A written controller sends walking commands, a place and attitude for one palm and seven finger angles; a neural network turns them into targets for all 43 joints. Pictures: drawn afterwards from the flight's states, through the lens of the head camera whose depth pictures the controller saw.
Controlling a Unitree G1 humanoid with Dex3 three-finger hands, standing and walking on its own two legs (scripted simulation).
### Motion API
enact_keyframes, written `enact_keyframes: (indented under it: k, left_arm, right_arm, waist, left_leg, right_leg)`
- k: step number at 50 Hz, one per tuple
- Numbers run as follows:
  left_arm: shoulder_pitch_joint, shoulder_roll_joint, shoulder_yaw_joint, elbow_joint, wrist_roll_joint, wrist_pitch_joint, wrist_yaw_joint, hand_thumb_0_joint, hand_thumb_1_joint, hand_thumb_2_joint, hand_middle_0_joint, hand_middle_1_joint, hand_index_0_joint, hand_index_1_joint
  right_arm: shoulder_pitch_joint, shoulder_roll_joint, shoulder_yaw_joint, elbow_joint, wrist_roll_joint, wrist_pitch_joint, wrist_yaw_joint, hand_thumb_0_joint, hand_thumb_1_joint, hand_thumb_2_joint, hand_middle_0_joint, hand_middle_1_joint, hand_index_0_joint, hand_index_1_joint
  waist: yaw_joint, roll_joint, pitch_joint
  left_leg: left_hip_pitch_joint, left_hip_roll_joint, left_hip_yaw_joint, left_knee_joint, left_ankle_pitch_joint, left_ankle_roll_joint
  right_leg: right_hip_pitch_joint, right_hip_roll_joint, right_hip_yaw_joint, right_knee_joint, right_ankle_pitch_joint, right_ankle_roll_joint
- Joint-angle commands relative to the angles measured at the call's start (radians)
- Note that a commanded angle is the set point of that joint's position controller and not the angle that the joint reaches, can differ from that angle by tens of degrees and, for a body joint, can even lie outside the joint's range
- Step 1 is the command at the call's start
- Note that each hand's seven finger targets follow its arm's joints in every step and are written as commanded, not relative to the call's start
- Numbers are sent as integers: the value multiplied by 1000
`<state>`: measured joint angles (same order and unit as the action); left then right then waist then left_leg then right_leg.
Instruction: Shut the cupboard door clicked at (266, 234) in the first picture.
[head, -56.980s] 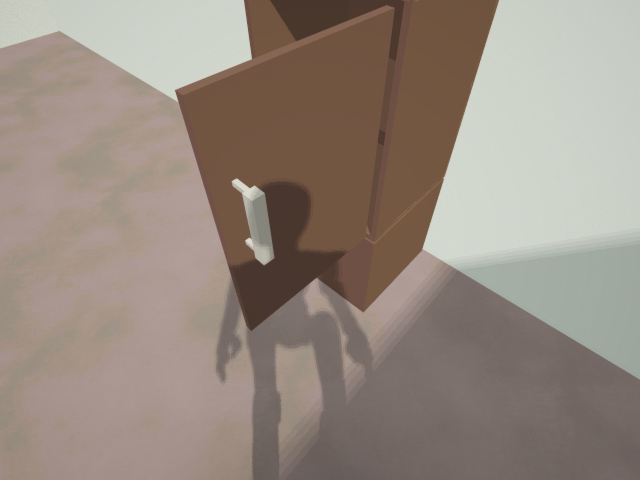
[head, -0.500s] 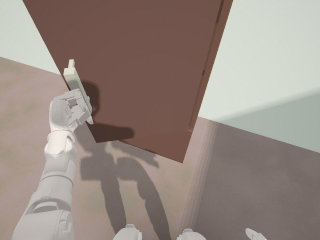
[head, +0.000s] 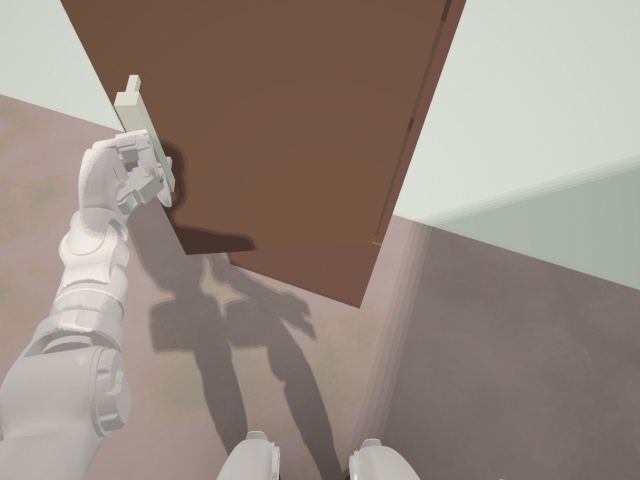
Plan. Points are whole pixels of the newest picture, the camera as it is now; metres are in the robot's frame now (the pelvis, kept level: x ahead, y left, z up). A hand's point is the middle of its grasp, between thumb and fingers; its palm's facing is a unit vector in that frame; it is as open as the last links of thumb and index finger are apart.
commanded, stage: push the door shut along its arc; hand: left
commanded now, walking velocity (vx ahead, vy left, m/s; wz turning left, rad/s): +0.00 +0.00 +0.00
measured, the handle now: (150, 137) +0.54 +0.23 +0.08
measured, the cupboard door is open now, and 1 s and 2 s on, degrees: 25 9 5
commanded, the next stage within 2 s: pull the fist back off the door in 1.28 s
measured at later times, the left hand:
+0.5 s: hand (170, 141) +0.53 +0.19 +0.09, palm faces -0.05 -1.00 -0.01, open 3.6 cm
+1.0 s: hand (221, 107) +0.60 +0.14 +0.09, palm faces -0.22 -0.98 +0.01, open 3.1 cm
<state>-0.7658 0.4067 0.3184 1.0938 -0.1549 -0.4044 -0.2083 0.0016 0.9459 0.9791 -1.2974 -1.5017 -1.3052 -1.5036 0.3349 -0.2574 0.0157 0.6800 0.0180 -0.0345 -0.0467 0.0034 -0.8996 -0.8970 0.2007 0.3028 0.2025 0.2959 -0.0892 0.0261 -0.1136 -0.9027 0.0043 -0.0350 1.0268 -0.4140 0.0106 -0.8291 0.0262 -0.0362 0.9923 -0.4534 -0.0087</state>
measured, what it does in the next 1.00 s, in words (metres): stands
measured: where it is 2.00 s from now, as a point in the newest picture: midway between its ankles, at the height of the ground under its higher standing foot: outside the picture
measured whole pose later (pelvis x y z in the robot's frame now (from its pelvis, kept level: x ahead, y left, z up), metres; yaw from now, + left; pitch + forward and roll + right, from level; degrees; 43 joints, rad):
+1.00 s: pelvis +0.01 +0.01 -0.03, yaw -3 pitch +27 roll -5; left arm -1.29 0.70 0.36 1.38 -0.01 -0.24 -0.37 0.02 0.90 0.91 -1.30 -1.50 -1.30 -1.50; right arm 0.42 -0.27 0.07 0.64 -0.01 -0.03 -0.01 0.00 -0.90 -0.90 0.20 0.30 0.20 0.30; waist -0.28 0.06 -0.10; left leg -1.18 0.04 -0.04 1.17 -0.47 0.02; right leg -1.09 0.06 -0.04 1.09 -0.47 0.00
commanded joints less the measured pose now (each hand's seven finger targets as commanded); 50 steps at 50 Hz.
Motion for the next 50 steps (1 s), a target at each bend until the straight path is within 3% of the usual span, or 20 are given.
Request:
enact_keyframes:
  k: [1,7,12,15,17,18,21,22,23,27,30,34,36,40,42,45,47,48,49,50]
  left_arm:
    - [-571,208,-2,-201,-1,-71,-37,0,900,900,-1300,-1500,-1300,-1500]
    - [-652,244,-3,-145,6,-57,-73,0,900,900,-1300,-1500,-1300,-1500]
    - [-729,278,-3,-106,15,-39,-92,0,900,900,-1300,-1500,-1300,-1500]
    - [-768,243,-42,-95,22,-27,-104,0,900,900,-1300,-1500,-1300,-1500]
    - [-806,270,-29,-103,25,-31,-108,0,900,900,-1300,-1500,-1300,-1500]
    - [-813,239,-53,-74,24,-19,-111,0,900,900,-1300,-1500,-1300,-1500]
    - [-850,305,-12,-43,24,-3,-120,0,900,900,-1300,-1500,-1300,-1500]
    - [-880,317,-13,-52,28,-1,-126,0,900,900,-1300,-1500,-1300,-1500]
    - [-874,302,-30,-17,32,9,-132,0,900,900,-1300,-1500,-1300,-1500]
    - [-927,312,-39,-53,40,6,-154,0,900,900,-1300,-1500,-1300,-1500]
    - [-948,284,-59,-37,38,21,-169,0,900,900,-1300,-1500,-1300,-1500]
    - [-991,328,-26,-7,37,54,-178,0,900,900,-1300,-1500,-1300,-1500]
    - [-969,411,43,32,49,71,-163,0,900,900,-1300,-1500,-1300,-1500]
    - [-998,442,35,6,102,66,-138,0,900,900,-1300,-1500,-1300,-1500]
    - [-988,484,66,11,112,59,-134,0,900,900,-1300,-1500,-1300,-1500]
    - [-992,460,36,61,118,85,-152,0,900,900,-1300,-1500,-1300,-1500]
    - [-1031,532,82,64,120,91,-163,0,900,900,-1300,-1500,-1300,-1500]
    - [-1033,535,74,96,123,105,-169,0,900,900,-1300,-1500,-1300,-1500]
    - [-1057,598,115,73,121,103,-173,0,900,900,-1300,-1500,-1300,-1500]
    - [-1047,591,101,97,131,111,-180,0,900,900,-1300,-1500,-1300,-1500]
  right_arm:
    - [115,-174,-63,-67,-4,-29,-13,0,-900,-900,200,300,200,300]
    - [142,-187,-62,-54,-6,-34,-8,0,-900,-900,200,300,200,300]
    - [173,-199,-60,-42,-9,-36,-7,0,-900,-900,200,300,200,300]
    - [186,-198,-58,-37,-14,-40,-2,0,-900,-900,200,300,200,300]
    - [199,-206,-59,-33,-17,-40,-2,0,-900,-900,200,300,200,300]
    - [200,-202,-57,-29,-16,-41,-1,0,-900,-900,200,300,200,300]
    - [219,-211,-51,-25,-16,-43,-3,0,-900,-900,200,300,200,300]
    - [218,-212,-51,-26,-15,-45,-3,0,-900,-900,200,300,200,300]
    - [224,-208,-47,-22,-15,-44,-2,0,-900,-900,200,300,200,300]
    - [241,-212,-49,-22,-20,-46,3,0,-900,-900,200,300,200,300]
    - [252,-211,-50,-13,-23,-44,8,0,-900,-900,200,300,200,300]
    - [267,-216,-45,-17,-20,-40,7,0,-900,-900,200,300,200,300]
    - [278,-217,-36,-24,-24,-35,8,0,-900,-900,200,300,200,300]
    - [292,-210,-34,-37,-33,-25,18,0,-900,-900,200,300,200,300]
    - [301,-215,-34,-46,-35,-19,22,0,-900,-900,200,300,200,300]
    - [305,-212,-31,-53,-34,-9,24,0,-900,-900,200,300,200,300]
    - [315,-221,-30,-57,-31,-7,17,0,-900,-900,200,300,200,300]
    - [314,-219,-25,-57,-32,-4,16,0,-900,-900,200,300,200,300]
    - [325,-223,-23,-61,-33,-5,11,0,-900,-900,200,300,200,300]
    - [323,-219,-21,-62,-33,-4,10,0,-900,-900,200,300,200,300]
  waist:
    - [-79,72,-398]
    - [-100,120,-420]
    - [-127,123,-425]
    - [-139,167,-433]
    - [-143,186,-468]
    - [-162,159,-436]
    - [-170,137,-430]
    - [-174,158,-454]
    - [-178,149,-433]
    - [-182,235,-511]
    - [-197,228,-492]
    - [-210,204,-494]
    - [-195,206,-500]
    - [-197,266,-531]
    - [-195,242,-554]
    - [-213,213,-524]
    - [-219,198,-539]
    - [-228,185,-519]
    - [-223,171,-546]
    - [-229,177,-540]
  left_leg:
    - [348,14,-51,-112,174,15]
    - [346,21,-61,-96,143,13]
    - [342,28,-73,-84,149,15]
    - [368,28,-80,-75,156,12]
    - [395,31,-93,-71,179,8]
    - [378,32,-90,-68,162,12]
    - [323,30,-84,-51,154,20]
    - [324,31,-79,-45,155,21]
    - [315,31,-82,-43,159,20]
    - [388,36,-92,-22,239,14]
    - [404,41,-101,-12,256,12]
    - [368,42,-97,0,276,18]
    - [336,40,-87,13,301,22]
    - [353,45,-87,31,350,14]
    - [341,44,-81,42,376,17]
    - [293,40,-74,47,350,23]
    - [263,41,-67,56,339,27]
    - [227,38,-62,60,324,32]
    - [197,40,-56,68,325,36]
    - [178,36,-52,73,320,38]
  right_leg:
    - [24,14,23,-131,185,-17]
    - [-40,15,23,-123,141,-16]
    - [-81,18,18,-114,134,-17]
    - [-120,20,11,-109,127,-21]
    - [-142,20,7,-98,133,-23]
    - [-151,22,5,-105,124,-20]
    - [-137,25,10,-101,124,-21]
    - [-143,22,15,-99,125,-17]
    - [-146,25,11,-100,125,-19]
    - [-186,27,6,-79,160,-25]
    - [-213,31,-2,-80,164,-25]
    - [-205,33,-3,-73,183,-23]
    - [-182,35,-3,-63,199,-26]
    - [-203,34,-3,-43,222,-24]
    - [-178,38,0,-38,253,-20]
    - [-161,44,-1,-41,260,-18]
    - [-149,45,2,-35,261,-14]
    - [-131,46,5,-39,266,-14]
    - [-97,46,12,-31,283,-11]
    - [-94,46,14,-30,288,-11]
